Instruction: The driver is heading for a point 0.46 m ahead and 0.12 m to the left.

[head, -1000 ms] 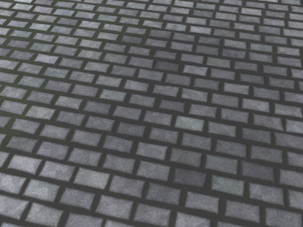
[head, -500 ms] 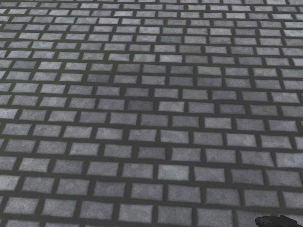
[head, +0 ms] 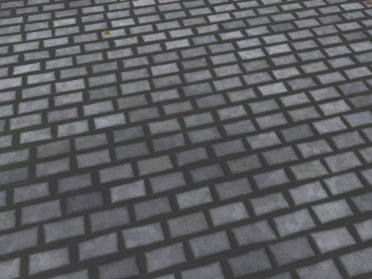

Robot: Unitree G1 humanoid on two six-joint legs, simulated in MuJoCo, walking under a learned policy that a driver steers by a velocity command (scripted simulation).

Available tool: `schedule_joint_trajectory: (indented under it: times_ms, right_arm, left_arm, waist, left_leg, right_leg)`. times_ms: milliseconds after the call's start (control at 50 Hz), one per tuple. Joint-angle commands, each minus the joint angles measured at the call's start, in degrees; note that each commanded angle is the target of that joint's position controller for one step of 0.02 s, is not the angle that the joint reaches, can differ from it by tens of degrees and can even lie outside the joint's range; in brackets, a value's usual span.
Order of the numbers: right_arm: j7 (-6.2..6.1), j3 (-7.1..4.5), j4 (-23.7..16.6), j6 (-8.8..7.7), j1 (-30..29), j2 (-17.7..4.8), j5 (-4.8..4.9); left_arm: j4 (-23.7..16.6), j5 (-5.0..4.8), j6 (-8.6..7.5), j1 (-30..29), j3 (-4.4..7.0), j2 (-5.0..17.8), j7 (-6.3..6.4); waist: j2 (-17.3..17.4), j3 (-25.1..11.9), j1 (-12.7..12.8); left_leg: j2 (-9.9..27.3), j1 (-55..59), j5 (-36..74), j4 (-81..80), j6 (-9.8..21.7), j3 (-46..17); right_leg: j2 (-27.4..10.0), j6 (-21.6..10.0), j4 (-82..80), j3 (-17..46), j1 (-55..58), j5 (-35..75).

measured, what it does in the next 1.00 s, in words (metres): walks ahead, turning left: right foot, then left foot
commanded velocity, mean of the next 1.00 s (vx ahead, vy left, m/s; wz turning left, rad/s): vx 0.35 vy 0.00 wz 0.25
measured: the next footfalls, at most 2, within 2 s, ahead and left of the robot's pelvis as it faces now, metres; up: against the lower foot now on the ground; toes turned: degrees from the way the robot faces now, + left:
right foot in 0.06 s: +0.18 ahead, -0.11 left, +0.00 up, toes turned -2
left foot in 0.60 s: +0.44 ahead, +0.12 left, +0.00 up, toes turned +20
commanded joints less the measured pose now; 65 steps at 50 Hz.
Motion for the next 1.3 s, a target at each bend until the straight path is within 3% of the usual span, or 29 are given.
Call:
schedule_joint_trajectory:
  times_ms: [20,60,80,100,120,160,200,280,380,480,540,580,600,620,640,660,680,720,760,820,900,980,1020,1040,1060,1080,1100,1120,1300]
  right_arm:
    - [-0.42,-2.15,-1.63,-0.03,0.29,-10.11,0.02]
    - [-0.52,-1.66,-1.02,0.38,0.36,-9.12,0.41]
    - [-0.41,-0.76,-3.56,0.16,-1.08,-6.48,0.59]
    - [-0.54,0.27,-5.05,0.33,4.47,-1.22,1.64]
    - [-1.22,-1.69,-3.69,1.22,0.61,-8.35,0.16]
    - [-0.57,-1.59,-3.87,1.27,-3.14,-5.96,0.61]
    - [0.15,-1.68,-2.49,2.65,-1.81,-4.67,-0.57]
    - [1.26,-1.95,-3.88,4.01,-6.75,-3.19,-0.84]
    - [2.15,-1.31,-7.38,4.02,-16.75,-1.88,-0.90]
    - [3.01,-0.53,-11.00,3.88,-25.19,-1.91,-1.31]
    - [2.32,-0.83,-10.48,3.58,-22.00,-2.40,-1.98]
    - [1.41,-1.88,-6.40,2.31,-9.42,-4.27,-2.77]
    - [0.65,-3.06,-4.25,1.56,-2.36,-7.53,-3.56]
    - [-0.07,-4.75,-4.50,1.48,-2.53,-15.13,-3.57]
    - [-0.80,-4.93,-4.67,2.24,1.88,-14.59,0.23]
    - [-1.45,-4.27,-4.79,2.53,-3.77,-12.84,0.74]
    - [-1.57,-3.00,-4.94,2.59,-8.32,-8.49,0.92]
    - [-1.82,-1.40,-4.96,2.50,-13.08,-4.05,1.22]
    - [-1.57,-1.12,-4.06,1.72,-13.22,-4.62,0.49]
    - [-1.32,-0.83,-2.97,0.92,-13.76,-5.39,-0.37]
    - [-1.38,-0.39,-1.20,1.74,-12.44,-5.22,-0.54]
    - [-1.86,-0.07,0.45,2.90,-11.65,-4.74,-0.85]
    - [-2.28,0.24,0.97,3.25,-12.95,-4.36,-0.21]
    - [-2.41,0.51,1.38,3.17,-11.89,-3.52,-0.19]
    - [-2.38,0.75,1.38,3.04,-10.33,-2.28,-0.18]
    - [-2.18,0.98,3.08,3.42,-4.82,0.09,0.78]
    - [-2.46,0.88,4.66,3.82,-6.05,-1.61,0.26]
    - [-2.63,0.42,4.91,4.00,-7.88,-2.91,0.29]
    - [-3.17,1.07,8.96,3.85,-8.95,-1.00,0.32]
  left_arm:
    - [-4.03,0.13,-1.27,-2.24,1.09,4.54,0.76]
    - [0.67,1.25,-2.48,11.22,2.39,6.72,1.82]
    - [2.17,2.45,-2.95,21.87,3.69,11.39,2.74]
    - [2.13,1.79,-2.35,22.60,4.93,16.52,3.27]
    - [1.91,-0.11,-1.88,19.95,4.38,12.72,3.33]
    - [2.07,-0.47,-2.57,13.09,2.60,6.37,2.97]
    - [2.72,-0.75,-3.38,11.41,1.99,4.11,3.29]
    - [4.88,-1.24,-4.94,13.73,2.61,4.96,3.58]
    - [7.43,-1.04,-4.85,16.65,2.56,4.34,3.82]
    - [10.13,-0.92,-4.33,20.64,3.05,6.36,4.43]
    - [11.46,-0.83,-3.41,20.93,3.20,7.70,5.03]
    - [11.78,-1.21,-2.62,20.07,3.41,8.90,5.24]
    - [10.89,-1.92,-2.67,19.05,3.11,8.30,5.07]
    - [8.13,-3.28,-2.78,25.47,1.22,0.12,4.14]
    - [8.81,-2.90,-2.17,23.04,2.53,5.93,4.50]
    - [7.76,-3.23,-2.20,18.11,2.38,4.99,4.47]
    - [7.56,-2.70,-2.46,15.92,1.91,3.98,4.44]
    - [8.82,-0.55,-0.84,16.60,2.35,4.40,4.34]
    - [10.09,-0.25,0.99,19.90,2.13,2.11,4.19]
    - [10.80,-0.74,1.76,19.46,2.01,0.87,4.07]
    - [10.86,-0.79,2.61,14.12,1.88,1.35,4.65]
    - [11.79,-0.98,2.77,11.68,1.77,1.50,5.36]
    - [13.29,-0.83,2.15,13.66,1.31,0.40,5.72]
    - [14.00,-0.50,1.48,14.67,1.33,1.51,5.96]
    - [14.44,0.09,0.63,16.14,1.54,4.07,6.17]
    - [15.05,-1.23,0.57,12.04,1.73,5.54,5.86]
    - [14.82,-1.50,0.35,10.44,1.00,1.98,5.22]
    - [15.22,-1.56,0.12,10.51,0.66,0.77,4.94]
    - [19.87,-1.62,0.34,13.39,0.50,0.53,5.61]
  waist:
    - [7.48,2.07,2.88]
    - [3.55,-4.95,8.87]
    - [-3.25,-13.02,13.31]
    - [-15.35,-17.54,10.44]
    - [-4.99,-12.09,10.69]
    - [-2.46,-2.11,6.96]
    - [-3.68,0.01,4.55]
    - [-2.13,1.39,3.66]
    - [-1.83,3.98,4.88]
    - [-1.39,5.65,6.88]
    - [-2.42,3.50,4.91]
    - [-2.55,-3.43,-0.12]
    - [0.23,-8.22,-3.87]
    - [15.78,-17.72,1.00]
    - [6.39,-26.45,-2.27]
    - [5.00,-18.26,-0.51]
    - [3.97,-9.86,1.19]
    - [2.18,-2.98,4.85]
    - [2.49,-3.89,7.06]
    - [4.87,-5.02,8.02]
    - [7.86,-4.41,5.78]
    - [7.42,-1.49,4.41]
    - [5.50,-0.28,6.14]
    - [3.27,-0.25,6.06]
    - [-0.57,-0.99,4.71]
    - [-7.37,-0.11,0.08]
    - [-4.76,0.64,1.72]
    - [-2.93,1.70,2.68]
    - [1.35,1.67,4.23]
  left_leg:
    - [15.51,-3.35,30.84,0.57,7.77,-8.38]
    - [11.38,-7.40,37.41,17.55,5.94,-5.38]
    - [8.23,-17.67,20.31,34.26,4.55,-3.17]
    - [-0.85,-34.73,-14.37,50.98,2.97,-1.50]
    - [1.83,-37.96,-12.08,55.18,3.83,-7.99]
    - [5.45,-36.23,-3.65,51.54,3.90,-8.88]
    - [6.56,-32.76,-0.58,49.43,2.84,-8.30]
    - [6.92,-37.12,5.50,48.86,1.62,-7.41]
    - [6.76,-40.41,14.90,37.25,1.00,-4.91]
    - [5.12,-37.17,14.97,24.85,3.93,0.53]
    - [0.10,-29.99,8.04,21.64,6.84,3.67]
    - [-3.59,-15.42,10.46,15.78,9.23,2.45]
    - [1.08,-1.97,21.14,12.36,11.43,-3.14]
    - [23.28,21.14,56.08,18.85,21.60,-27.87]
    - [26.47,21.19,64.40,14.90,25.06,-35.28]
    - [23.98,13.72,61.81,11.64,22.82,-26.73]
    - [21.13,4.92,56.02,8.55,19.63,-22.18]
    - [16.42,-8.01,51.23,3.70,15.08,-15.29]
    - [14.66,-13.01,53.61,2.59,14.38,-11.50]
    - [12.37,-13.79,53.05,2.33,12.91,-7.81]
    - [11.56,-14.18,35.93,0.80,11.28,-8.40]
    - [12.91,-15.48,17.84,0.36,11.57,-12.73]
    - [12.04,-17.13,13.88,2.85,9.60,-13.40]
    - [10.90,-18.48,12.18,3.99,7.25,-13.81]
    - [8.09,-18.84,9.92,7.53,5.12,-11.90]
    - [3.07,-14.82,3.25,4.89,3.79,-8.39]
    - [3.52,-9.51,4.74,4.03,3.02,-8.69]
    - [4.21,-8.17,7.24,3.83,3.04,-9.61]
    - [6.00,-9.32,10.50,2.77,2.51,-10.10]
  right_leg:
    - [2.14,-1.86,-4.31,-2.71,7.42,-3.15]
    - [3.51,-4.02,-10.07,-1.85,26.26,-2.44]
    - [-10.21,-6.97,-12.13,12.67,40.37,-9.80]
    - [-24.29,-12.34,-19.64,35.90,49.11,-13.07]
    - [-21.86,-11.48,-20.39,33.99,42.63,-14.55]
    - [-16.07,-8.08,-23.76,18.68,31.06,-5.22]
    - [-12.40,-5.43,-26.44,10.41,25.85,-0.20]
    - [-11.78,-5.99,-28.48,2.70,26.28,9.11]
    - [-10.22,-5.55,-28.63,-5.39,27.59,13.79]
    - [-12.20,-4.80,-26.47,-9.86,33.25,21.68]
    - [-12.23,-3.83,-15.88,-12.25,36.86,48.28]
    - [-10.77,-2.70,2.12,-12.52,34.29,50.57]
    - [-8.31,-1.10,16.39,-13.00,24.75,33.72]
    - [1.33,1.85,40.27,-12.01,1.54,-26.89]
    - [3.91,2.35,47.68,-0.06,0.11,-27.81]
    - [0.95,2.10,45.79,2.74,-2.23,-21.70]
    - [-0.71,1.90,40.16,2.40,-2.39,-18.73]
    - [-2.09,2.27,32.89,2.17,4.57,-15.93]
    - [-0.88,2.70,28.47,1.42,10.60,-14.57]
    - [-0.23,2.90,19.93,0.98,12.08,-10.80]
    - [-0.14,2.88,9.00,0.35,14.19,-7.50]
    - [0.21,2.33,0.59,0.51,17.02,-10.13]
    - [0.51,1.45,-10.96,0.15,22.73,-4.79]
    - [-2.12,1.03,-15.76,3.30,26.54,0.65]
    - [-7.92,-0.01,-17.83,9.32,28.57,8.05]
    - [-9.85,-2.68,-17.57,11.77,22.61,9.26]
    - [-8.46,-1.95,-18.64,10.84,18.25,3.91]
    - [-6.00,-0.55,-18.84,8.71,17.22,1.15]
    - [-3.77,-0.47,-18.31,6.38,22.80,3.62]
